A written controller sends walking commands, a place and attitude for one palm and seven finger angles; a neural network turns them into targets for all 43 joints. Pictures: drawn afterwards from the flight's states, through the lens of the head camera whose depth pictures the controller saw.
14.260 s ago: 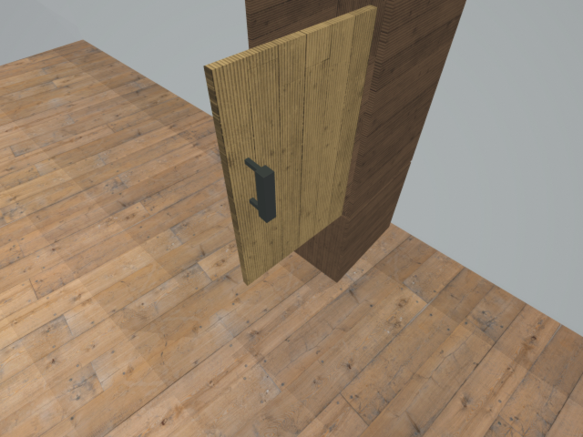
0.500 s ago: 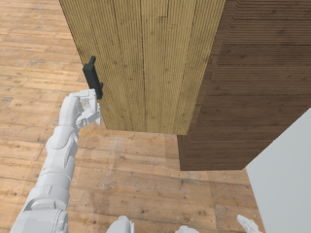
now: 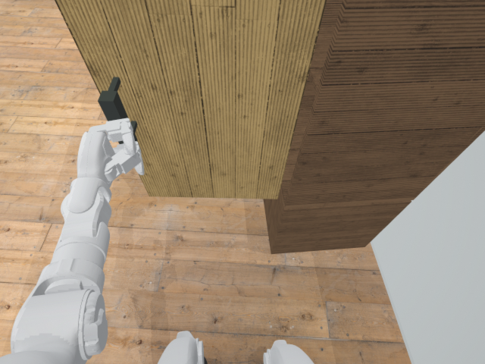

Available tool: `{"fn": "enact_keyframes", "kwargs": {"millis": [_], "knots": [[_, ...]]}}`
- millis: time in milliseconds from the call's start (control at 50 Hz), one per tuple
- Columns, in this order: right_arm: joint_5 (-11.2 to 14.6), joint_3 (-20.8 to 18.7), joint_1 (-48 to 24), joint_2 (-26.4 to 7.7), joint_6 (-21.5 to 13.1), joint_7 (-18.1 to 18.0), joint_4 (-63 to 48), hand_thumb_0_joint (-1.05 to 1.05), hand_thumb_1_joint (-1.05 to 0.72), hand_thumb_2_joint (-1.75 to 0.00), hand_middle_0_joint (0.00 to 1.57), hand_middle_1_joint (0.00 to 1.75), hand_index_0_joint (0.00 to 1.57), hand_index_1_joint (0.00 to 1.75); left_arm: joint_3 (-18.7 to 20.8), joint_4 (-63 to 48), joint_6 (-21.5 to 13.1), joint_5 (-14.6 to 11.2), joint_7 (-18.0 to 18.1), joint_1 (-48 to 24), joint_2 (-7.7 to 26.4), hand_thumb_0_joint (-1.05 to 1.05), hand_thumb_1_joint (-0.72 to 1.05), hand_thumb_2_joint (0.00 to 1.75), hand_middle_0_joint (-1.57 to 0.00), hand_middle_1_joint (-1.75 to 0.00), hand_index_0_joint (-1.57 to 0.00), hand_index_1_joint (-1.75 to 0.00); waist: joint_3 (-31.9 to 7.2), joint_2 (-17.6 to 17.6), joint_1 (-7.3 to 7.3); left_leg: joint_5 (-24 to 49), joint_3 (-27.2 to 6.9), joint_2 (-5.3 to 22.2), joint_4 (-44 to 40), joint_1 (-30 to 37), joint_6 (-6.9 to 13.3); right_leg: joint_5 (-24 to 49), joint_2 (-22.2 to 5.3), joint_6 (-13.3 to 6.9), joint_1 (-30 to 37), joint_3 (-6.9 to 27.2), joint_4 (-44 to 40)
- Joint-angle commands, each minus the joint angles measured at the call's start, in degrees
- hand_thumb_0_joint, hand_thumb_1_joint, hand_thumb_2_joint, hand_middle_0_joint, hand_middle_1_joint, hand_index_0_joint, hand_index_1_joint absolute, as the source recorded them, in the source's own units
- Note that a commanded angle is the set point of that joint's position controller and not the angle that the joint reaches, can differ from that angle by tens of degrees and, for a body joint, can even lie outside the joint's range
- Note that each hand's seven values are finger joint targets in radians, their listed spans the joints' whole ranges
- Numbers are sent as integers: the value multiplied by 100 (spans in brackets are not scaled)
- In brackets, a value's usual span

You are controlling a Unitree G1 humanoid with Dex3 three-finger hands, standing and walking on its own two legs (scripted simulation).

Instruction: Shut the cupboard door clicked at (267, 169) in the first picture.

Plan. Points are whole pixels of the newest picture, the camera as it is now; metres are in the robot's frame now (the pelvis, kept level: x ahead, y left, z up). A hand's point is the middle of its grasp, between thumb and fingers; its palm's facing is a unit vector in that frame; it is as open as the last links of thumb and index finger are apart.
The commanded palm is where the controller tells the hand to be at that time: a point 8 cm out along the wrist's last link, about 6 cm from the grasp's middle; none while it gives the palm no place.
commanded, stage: push the door shut along its arc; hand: left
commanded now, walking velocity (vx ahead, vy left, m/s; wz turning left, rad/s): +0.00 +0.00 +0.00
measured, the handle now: (122, 114) +0.55 +0.20 +0.07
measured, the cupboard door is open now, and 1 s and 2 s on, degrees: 85 73 64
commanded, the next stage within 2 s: pull the fist back off the door in 1.38 s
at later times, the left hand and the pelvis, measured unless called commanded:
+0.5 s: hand (136, 138) +0.48 +0.16 +0.08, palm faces -0.14 -0.99 -0.03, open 3.2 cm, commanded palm +0.47 +0.21 +0.08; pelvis +0.00 +0.01 -0.01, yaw +0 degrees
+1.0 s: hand (146, 116) +0.53 +0.15 +0.08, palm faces -0.23 -0.97 -0.03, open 3.1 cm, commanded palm +0.55 +0.17 +0.08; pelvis -0.02 +0.02 -0.04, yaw +0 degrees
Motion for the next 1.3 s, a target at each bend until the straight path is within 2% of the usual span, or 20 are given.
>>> {"fn": "enact_keyframes", "kwargs": {"millis": [0, 40, 80, 100, 200, 240, 360, 500, 600, 680, 740, 780, 820, 940, 1000, 1040, 1100, 1140, 1180, 1280], "knots": [[34, -344, 284, -830, -227, -61, -545, 0, -90, -90, 20, 30, 20, 30, 114, -1159, -441, -99, -87, -2526, 1231, 0, 90, 90, -130, -150, -130, -150, -2210, 116, 19, 992, -216, -293, -451, 1964, 245, 1965, 84, 86, 357, 229, -1004], [35, -351, 296, -836, -231, -48, -506, 0, -90, -90, 20, 30, 20, 30, -2, -1059, -394, -130, -136, -2562, 1094, 0, 90, 90, -130, -150, -130, -150, -2167, 251, -16, 1058, -253, -275, -427, 2139, 232, 1952, 100, 60, 186, 148, -978], [34, -349, 317, -877, -192, -46, -531, 0, -90, -90, 20, 30, 20, 30, 134, -814, -290, -141, -145, -2336, 1233, 0, 90, 90, -130, -150, -130, -150, -2019, -51, 9, 1006, -256, -268, -463, 1956, 236, 1922, 102, 70, 237, 139, -1015], [52, -333, 279, -859, -193, -38, -576, 0, -90, -90, 20, 30, 20, 30, -55, -870, -272, -160, -192, -2485, 1042, 0, 90, 90, -130, -150, -130, -150, -1988, -25, -50, 948, -230, -291, -467, 1876, 254, 1905, 87, 91, 224, 176, -1036], [39, -316, 323, -925, -197, -67, -480, 0, -90, -90, 20, 30, 20, 30, 13, -655, -301, -53, -290, -3420, 1388, 0, 90, 90, -130, -150, -130, -150, -1979, 48, -233, 826, -330, -258, -316, 1814, 263, 1683, 89, 67, -111, 187, -939], [18, -307, 335, -937, -227, -67, -430, 0, -90, -90, 20, 30, 20, 30, 25, -587, -339, -42, -341, -3637, 1458, 0, 90, 90, -130, -150, -130, -150, -2198, 338, -232, 983, -381, -262, -220, 1980, 244, 1734, 97, 28, -217, 162, -828], [2, -333, 480, -994, -220, -16, -427, 0, -90, -90, 20, 30, 20, 30, 116, -350, -233, -33, -547, -3750, 1543, 0, 90, 90, -130, -150, -130, -150, -2628, 336, -248, 1435, -443, -218, -58, 2140, 240, 2003, 123, 18, -370, 104, -646], [-4, -332, 610, -1041, -215, -16, -318, 0, -90, -90, 20, 30, 20, 30, -82, -274, -145, 13, -698, -4489, 1519, 0, 90, 90, -130, -150, -130, -150, -2541, 472, -462, 1232, -530, -190, 11, 2131, 248, 1661, 144, 3, -779, 73, -652], [-11, -313, 731, -1113, -284, -47, -132, 0, -90, -90, 20, 30, 20, 30, -232, 89, -68, 94, -747, -5264, 1588, 0, 90, 90, -130, -150, -130, -150, -2289, 410, -753, 684, -635, -153, 76, 1891, 274, 1069, 160, 5, -1263, 56, -683], [-58, -305, 816, -1122, -389, -42, -48, 0, -90, -90, 20, 30, 20, 30, -531, 155, -31, 149, -840, -5660, 1345, 0, 90, 90, -130, -150, -130, -150, -2547, 851, -835, 744, -754, -148, 153, 2207, 248, 970, 167, -56, -1633, -9, -583], [-78, -299, 885, -1159, -442, -37, 10, 0, -90, -90, 20, 30, 20, 30, -548, 309, 68, 128, -887, -5910, 1326, 0, 90, 90, -130, -150, -130, -150, -2635, 815, -915, 702, -823, -132, 207, 2222, 247, 894, 173, -62, -1825, -73, -518], [-78, -266, 928, -1192, -465, -50, 26, 0, -90, -90, 20, 30, 20, 30, -483, 525, 184, 168, -873, -6114, 1488, 0, 90, 90, -130, -150, -130, -150, -2477, 737, -979, 472, -801, -142, 253, 1903, 273, 747, 179, -57, -1874, -50, -515], [-74, -253, 1008, -1223, -526, -60, 26, 0, -90, -90, 20, 30, 20, 30, -309, 492, 207, 194, -869, -6373, 1771, 0, 90, 90, -130, -150, -130, -150, -2664, 814, -984, 493, -791, -135, 326, 1848, 292, 740, 184, -61, -1881, -37, -455], [-130, -231, 1114, -1239, -591, -39, 86, 0, -90, -90, 20, 30, 20, 30, -419, 707, 362, 365, -931, -6755, 1783, 0, 90, 90, -130, -150, -130, -150, -2831, 1060, -1114, 654, -867, -89, 513, 1910, 274, 767, 220, -80, -2207, -99, -309], [-138, -226, 1206, -1286, -594, -54, 90, 0, -90, -90, 20, 30, 20, 30, -290, 719, 466, 427, -979, -6995, 2061, 0, 90, 90, -130, -150, -130, -150, -2938, 1082, -1152, 674, -888, -59, 575, 1836, 278, 775, 229, -86, -2272, -113, -235], [-158, -211, 1216, -1278, -609, -62, 134, 0, -90, -90, 20, 30, 20, 30, -392, 793, 519, 474, -998, -7120, 1967, 0, 90, 90, -130, -150, -130, -150, -2955, 1328, -1190, 706, -935, -49, 619, 1972, 256, 760, 226, -102, -2505, -145, -188], [-167, -200, 1291, -1314, -631, -73, 148, 0, -90, -90, 20, 30, 20, 30, -333, 879, 649, 509, -1005, -7332, 2086, 0, 90, 90, -130, -150, -130, -150, -2857, 1183, -1278, 604, -962, -25, 645, 1805, 273, 719, 244, -90, -2576, -177, -152], [-207, -198, 1313, -1296, -656, -62, 193, 0, -90, -90, 20, 30, 20, 30, -417, 846, 680, 547, -1024, -7480, 1983, 0, 90, 90, -130, -150, -130, -150, -3063, 1471, -1279, 785, -1002, -39, 716, 2005, 253, 784, 255, -114, -2713, -202, -89], [-224, -191, 1374, -1308, -652, -75, 231, 0, -90, -90, 20, 30, 20, 30, -398, 1006, 771, 584, -1056, -7488, 2037, 0, 90, 90, -130, -150, -130, -150, -2967, 1311, -1347, 843, -1010, -25, 771, 1888, 265, 823, 262, -112, -2728, -225, -76], [-277, -188, 1449, -1309, -659, -83, 290, 0, -90, -90, 20, 30, 20, 30, -456, 1067, 929, 681, -1047, -7762, 1958, 0, 90, 90, -130, -150, -130, -150, -3016, 1542, -1448, 1028, -1105, 13, 854, 2055, 243, 899, 270, -130, -3050, -303, 49]]}}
